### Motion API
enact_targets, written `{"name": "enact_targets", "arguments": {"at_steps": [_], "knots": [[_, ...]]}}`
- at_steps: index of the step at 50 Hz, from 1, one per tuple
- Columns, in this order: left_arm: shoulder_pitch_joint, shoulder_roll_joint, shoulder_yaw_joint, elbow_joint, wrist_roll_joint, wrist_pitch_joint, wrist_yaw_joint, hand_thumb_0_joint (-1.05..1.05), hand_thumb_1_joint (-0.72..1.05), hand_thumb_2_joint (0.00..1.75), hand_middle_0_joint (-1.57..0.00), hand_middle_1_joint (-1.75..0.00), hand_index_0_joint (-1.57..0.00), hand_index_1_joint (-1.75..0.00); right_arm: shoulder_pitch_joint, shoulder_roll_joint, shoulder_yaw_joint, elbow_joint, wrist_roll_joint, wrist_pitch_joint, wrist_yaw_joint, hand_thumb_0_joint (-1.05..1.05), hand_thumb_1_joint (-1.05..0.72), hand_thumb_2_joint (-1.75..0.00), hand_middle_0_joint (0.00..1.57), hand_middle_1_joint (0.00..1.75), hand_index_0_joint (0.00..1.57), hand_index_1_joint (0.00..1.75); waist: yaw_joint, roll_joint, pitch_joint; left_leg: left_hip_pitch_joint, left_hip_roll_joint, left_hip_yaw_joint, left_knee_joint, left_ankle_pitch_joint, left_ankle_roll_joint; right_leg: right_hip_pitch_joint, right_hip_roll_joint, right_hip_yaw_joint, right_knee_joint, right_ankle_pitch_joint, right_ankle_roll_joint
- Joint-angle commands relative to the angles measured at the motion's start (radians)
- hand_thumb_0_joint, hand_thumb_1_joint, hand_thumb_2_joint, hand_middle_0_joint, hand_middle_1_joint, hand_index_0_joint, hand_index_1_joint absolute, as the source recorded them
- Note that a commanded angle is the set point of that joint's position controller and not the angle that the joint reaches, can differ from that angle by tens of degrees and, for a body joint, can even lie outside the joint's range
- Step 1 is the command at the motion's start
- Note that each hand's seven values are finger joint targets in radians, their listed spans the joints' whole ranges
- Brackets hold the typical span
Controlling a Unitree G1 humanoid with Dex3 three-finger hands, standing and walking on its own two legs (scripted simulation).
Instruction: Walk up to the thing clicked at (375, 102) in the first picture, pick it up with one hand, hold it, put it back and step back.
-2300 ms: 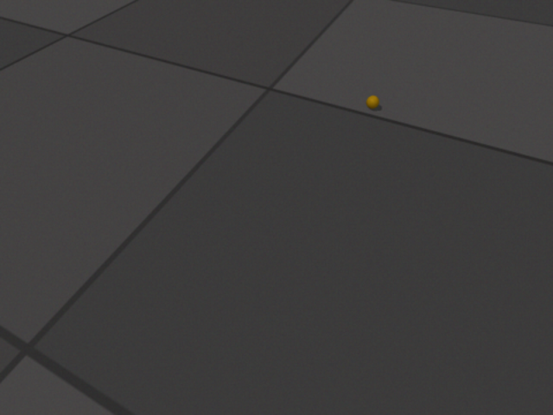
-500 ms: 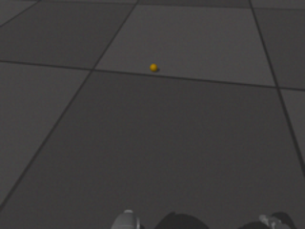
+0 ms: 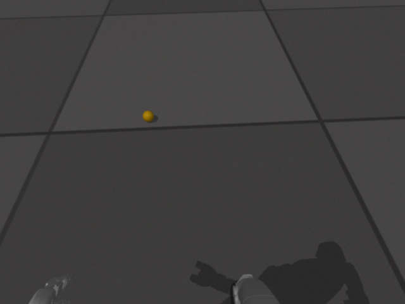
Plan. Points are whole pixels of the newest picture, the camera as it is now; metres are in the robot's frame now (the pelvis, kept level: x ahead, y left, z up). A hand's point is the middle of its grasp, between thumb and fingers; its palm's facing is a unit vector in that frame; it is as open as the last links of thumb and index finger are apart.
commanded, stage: walk up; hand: left
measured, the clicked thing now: (148, 116) +1.41 +0.31 -0.73
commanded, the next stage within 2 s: none
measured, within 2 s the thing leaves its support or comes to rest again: neither
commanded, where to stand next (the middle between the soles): +1.08 -0.01 m, yaw -1 degrees
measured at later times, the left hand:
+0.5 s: hand (100, 242) +0.30 +0.25 -0.12, palm faces -0.02 -0.91 -0.41, open 7.4 cm
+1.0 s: hand (118, 144) +0.62 +0.25 -0.13, palm faces -0.10 -0.92 -0.37, open 7.4 cm
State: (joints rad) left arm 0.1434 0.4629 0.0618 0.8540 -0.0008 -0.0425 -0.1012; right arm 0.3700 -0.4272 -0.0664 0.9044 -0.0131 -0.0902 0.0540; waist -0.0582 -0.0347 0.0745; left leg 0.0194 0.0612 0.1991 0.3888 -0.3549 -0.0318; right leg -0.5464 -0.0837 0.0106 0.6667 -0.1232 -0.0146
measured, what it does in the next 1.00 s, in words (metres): walks ahead: right foot, then left foot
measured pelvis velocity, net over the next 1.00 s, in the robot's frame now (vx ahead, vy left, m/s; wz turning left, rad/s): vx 0.50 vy -0.02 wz -0.06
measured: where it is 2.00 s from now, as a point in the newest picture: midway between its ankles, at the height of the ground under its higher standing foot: (200, 178)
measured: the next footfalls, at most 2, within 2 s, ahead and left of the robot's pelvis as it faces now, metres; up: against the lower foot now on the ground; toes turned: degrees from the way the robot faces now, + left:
right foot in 0.08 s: +0.24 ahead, -0.13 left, +0.00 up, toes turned -4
left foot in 0.60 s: +0.49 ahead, +0.12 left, +0.00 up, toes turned +3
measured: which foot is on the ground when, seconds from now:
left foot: down 0.00-0.12, up 0.14-0.58, down 0.60-1.00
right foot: up 0.00-0.06, down 0.08-0.64, up 0.66-1.00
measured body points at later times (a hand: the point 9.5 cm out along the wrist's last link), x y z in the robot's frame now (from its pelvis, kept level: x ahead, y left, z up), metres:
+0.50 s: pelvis +0.26 -0.03 +0.00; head +0.28 -0.05 +0.45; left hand +0.30 +0.29 -0.09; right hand +0.34 -0.36 -0.11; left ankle +0.42 +0.12 -0.69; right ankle +0.20 -0.13 -0.73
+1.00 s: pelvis +0.50 -0.02 +0.00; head +0.52 -0.03 +0.45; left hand +0.62 +0.29 -0.10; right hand +0.52 -0.34 -0.11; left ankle +0.45 +0.11 -0.73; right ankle +0.63 -0.17 -0.71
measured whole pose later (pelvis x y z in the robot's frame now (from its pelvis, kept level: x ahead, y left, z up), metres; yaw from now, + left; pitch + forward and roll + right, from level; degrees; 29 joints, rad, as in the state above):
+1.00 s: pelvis +0.50 -0.02 +0.00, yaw -3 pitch -3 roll +2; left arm 0.22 0.42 0.06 0.88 0.00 -0.06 -0.07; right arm 0.34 -0.41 -0.05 0.85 -0.01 -0.07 0.06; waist -0.03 -0.02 0.09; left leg -0.06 0.03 0.10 0.48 -0.36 -0.01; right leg -0.47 -0.10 -0.01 0.66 -0.15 -0.01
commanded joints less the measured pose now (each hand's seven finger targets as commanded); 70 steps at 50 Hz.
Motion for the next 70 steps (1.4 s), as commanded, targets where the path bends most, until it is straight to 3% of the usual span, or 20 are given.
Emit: {"name": "enact_targets", "arguments": {"at_steps": [1,4,6,7,11,13,20,27,30,31,32,33,37,44,52,53,54,55,61,70], "knots": [[-0.057,0.124,0.041,-0.057,0.005,-0.022,-0.002,0.00,0.90,0.90,-0.20,-0.30,-0.20,-0.30,-0.069,-0.270,-0.073,-0.099,0.007,-0.023,-0.020,0.00,-0.90,-0.90,0.20,0.30,0.20,0.30,0.029,0.137,-0.033,-0.133,0.220,-0.108,-0.078,0.292,0.184,0.196,0.025,-0.065,-0.088,0.080,-0.026],[0.183,0.200,0.082,0.011,0.011,-0.033,0.025,0.00,0.90,0.90,-0.20,-0.30,-0.20,-0.30,-0.041,-0.224,-0.051,-0.104,0.002,-0.013,-0.023,0.00,-0.90,-0.90,0.20,0.30,0.20,0.30,0.172,-0.059,-0.190,-0.245,0.120,-0.041,0.385,0.410,0.126,0.596,0.084,-0.068,-0.145,-0.037,-0.064],[0.296,0.340,0.119,0.002,0.006,-0.044,0.050,0.00,0.90,0.90,-0.20,-0.30,-0.20,-0.30,0.080,-0.160,-0.024,-0.119,0.022,-0.008,-0.020,0.00,-0.90,-0.90,0.20,0.30,0.20,0.30,0.180,-0.308,-0.295,-0.630,-0.075,-0.112,0.821,-0.132,0.052,0.889,-0.308,0.697,-0.354,-0.248,-0.216],[0.232,0.332,0.122,-0.011,-0.013,-0.040,0.054,0.00,0.90,0.90,-0.20,-0.30,-0.20,-0.30,0.021,-0.257,-0.042,-0.098,0.019,0.000,-0.031,0.00,-0.90,-0.90,0.20,0.30,0.20,0.30,0.184,-0.191,-0.255,-0.679,-0.012,-0.185,0.881,-0.147,0.056,0.831,-0.332,0.755,-0.368,-0.256,-0.281],[0.104,0.210,0.074,-0.036,-0.023,-0.055,0.075,0.00,0.90,0.90,-0.20,-0.30,-0.20,-0.30,0.003,-0.178,-0.025,-0.063,0.033,0.016,-0.025,0.00,-0.90,-0.90,0.20,0.30,0.20,0.30,0.072,-0.089,-0.068,-0.519,0.049,-0.264,0.761,0.067,0.076,0.434,-0.129,0.244,-0.356,0.168,-0.116],[0.083,0.186,0.064,-0.038,-0.017,-0.066,0.071,0.00,0.90,0.90,-0.20,-0.30,-0.20,-0.30,0.023,-0.178,-0.033,-0.055,0.012,0.033,-0.014,0.00,-0.90,-0.90,0.20,0.30,0.20,0.30,0.045,-0.082,-0.029,-0.469,0.048,-0.240,0.725,0.123,0.063,0.306,-0.083,0.160,-0.403,0.096,-0.117],[0.136,0.211,0.080,-0.055,0.005,-0.092,0.072,0.00,0.90,0.90,-0.20,-0.30,-0.20,-0.30,-0.144,-0.175,-0.051,-0.105,-0.008,0.041,0.024,0.00,-0.90,-0.90,0.20,0.30,0.20,0.30,0.079,-0.061,0.037,-0.628,0.079,-0.248,0.451,0.233,0.001,0.346,-0.135,0.159,-0.524,-0.215,-0.160],[0.184,0.217,0.074,-0.040,0.007,-0.077,0.077,0.00,0.90,0.90,-0.20,-0.30,-0.20,-0.30,-0.236,-0.157,-0.056,-0.123,-0.011,0.007,0.034,0.00,-0.90,-0.90,0.20,0.30,0.20,0.30,0.099,-0.060,-0.019,-0.410,0.035,-0.168,0.185,0.236,0.066,0.419,-0.145,0.084,-0.340,0.096,-0.163],[0.213,0.187,0.052,-0.054,0.003,-0.067,0.082,0.00,0.90,0.90,-0.20,-0.30,-0.20,-0.30,-0.023,-0.216,-0.082,-0.058,-0.022,-0.003,0.015,0.00,-0.90,-0.90,0.20,0.30,0.20,0.30,-0.003,0.106,-0.139,-0.053,-0.032,-0.143,0.083,0.183,0.124,0.334,-0.055,0.008,0.053,0.273,-0.112],[0.255,0.124,0.030,-0.062,-0.010,-0.063,0.083,0.00,0.90,0.90,-0.20,-0.30,-0.20,-0.30,0.093,-0.281,-0.107,-0.044,-0.040,-0.009,0.003,0.00,-0.90,-0.90,0.20,0.30,0.20,0.30,-0.050,0.260,-0.220,0.142,0.125,-0.361,0.039,0.062,0.190,0.147,0.018,-0.038,0.325,0.133,-0.064],[0.301,0.085,0.025,-0.062,-0.026,-0.059,0.087,0.00,0.90,0.90,-0.20,-0.30,-0.20,-0.30,0.112,-0.339,-0.118,-0.069,-0.035,-0.014,-0.008,0.00,-0.90,-0.90,0.20,0.30,0.20,0.30,-0.042,0.364,-0.264,0.312,0.356,-0.801,-0.028,0.071,0.295,-0.113,0.180,-0.036,0.512,-0.373,-0.016],[0.247,0.179,0.037,-0.045,-0.016,-0.053,0.103,0.00,0.90,0.90,-0.20,-0.30,-0.20,-0.30,0.108,-0.340,-0.122,-0.063,0.002,-0.011,-0.010,0.00,-0.90,-0.90,0.20,0.30,0.20,0.30,-0.045,0.274,-0.255,0.310,0.414,-0.892,-0.050,0.108,0.380,-0.176,0.108,0.049,0.596,-0.432,-0.045],[0.209,0.158,0.026,-0.024,-0.023,-0.055,0.078,0.00,0.90,0.90,-0.20,-0.30,-0.20,-0.30,-0.042,-0.215,-0.058,-0.099,0.024,-0.010,-0.027,0.00,-0.90,-0.90,0.20,0.30,0.20,0.30,0.037,0.123,-0.053,-0.092,0.213,-0.359,-0.066,0.504,0.221,0.007,0.023,0.104,0.472,-0.224,-0.031],[0.110,0.130,0.038,-0.049,0.002,-0.033,0.036,0.00,0.90,0.90,-0.20,-0.30,-0.20,-0.30,-0.073,-0.248,-0.062,-0.136,0.011,-0.025,-0.016,0.00,-0.90,-0.90,0.20,0.30,0.20,0.30,0.037,0.203,0.046,-0.231,0.200,-0.266,-0.163,0.239,0.271,0.036,-0.036,-0.020,0.118,-0.094,0.024],[0.232,0.169,0.080,0.021,0.012,-0.058,0.052,0.00,0.90,0.90,-0.20,-0.30,-0.20,-0.30,-0.085,-0.195,-0.047,-0.157,0.014,-0.001,-0.015,0.00,-0.90,-0.90,0.20,0.30,0.20,0.30,0.144,0.016,-0.116,-0.336,0.098,-0.172,0.272,0.286,0.164,0.543,0.057,-0.074,-0.141,-0.034,-0.034],[0.323,0.224,0.101,0.035,0.020,-0.068,0.065,0.00,0.90,0.90,-0.20,-0.30,-0.20,-0.30,-0.033,-0.137,-0.027,-0.160,0.015,-0.001,-0.014,0.00,-0.90,-0.90,0.20,0.30,0.20,0.30,0.181,-0.176,-0.176,-0.437,0.013,-0.107,0.543,0.160,0.131,0.654,-0.059,0.089,-0.245,-0.206,-0.061],[0.325,0.297,0.111,0.006,0.017,-0.076,0.075,0.00,0.90,0.90,-0.20,-0.30,-0.20,-0.30,0.031,-0.098,-0.010,-0.161,0.014,0.006,-0.013,0.00,-0.90,-0.90,0.20,0.30,0.20,0.30,0.154,-0.277,-0.167,-0.623,-0.104,-0.154,0.731,-0.168,0.087,0.702,-0.308,0.530,-0.374,-0.312,-0.133],[0.281,0.309,0.105,0.000,0.000,-0.070,0.076,0.00,0.90,0.90,-0.20,-0.30,-0.20,-0.30,0.004,-0.210,-0.037,-0.138,0.012,0.017,-0.026,0.00,-0.90,-0.90,0.20,0.30,0.20,0.30,0.160,-0.176,-0.148,-0.674,-0.070,-0.222,0.820,-0.186,0.080,0.680,-0.384,0.669,-0.409,-0.347,-0.232],[0.134,0.191,0.059,-0.035,-0.005,-0.077,0.084,0.00,0.90,0.90,-0.20,-0.30,-0.20,-0.30,0.020,-0.172,-0.037,-0.064,0.020,0.037,-0.009,0.00,-0.90,-0.90,0.20,0.30,0.20,0.30,0.061,-0.130,-0.020,-0.518,-0.014,-0.296,0.684,0.055,0.063,0.344,-0.149,0.127,-0.404,-0.017,-0.158],[0.173,0.222,0.076,-0.066,0.013,-0.079,0.079,0.00,0.90,0.90,-0.20,-0.30,-0.20,-0.30,-0.156,-0.163,-0.049,-0.111,-0.008,0.032,0.028,0.00,-0.90,-0.90,0.20,0.30,0.20,0.30,0.112,-0.102,0.014,-0.510,0.042,-0.209,0.279,0.173,0.026,0.367,-0.198,0.057,-0.418,-0.221,-0.194]]}}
